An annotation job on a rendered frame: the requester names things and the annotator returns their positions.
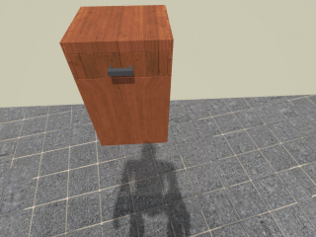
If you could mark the cabinet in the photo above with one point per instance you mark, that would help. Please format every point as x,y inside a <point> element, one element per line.
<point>123,110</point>

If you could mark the handle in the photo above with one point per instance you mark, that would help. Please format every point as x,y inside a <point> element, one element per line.
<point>128,71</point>

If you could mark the drawer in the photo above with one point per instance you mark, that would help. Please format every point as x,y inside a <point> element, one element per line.
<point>144,63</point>

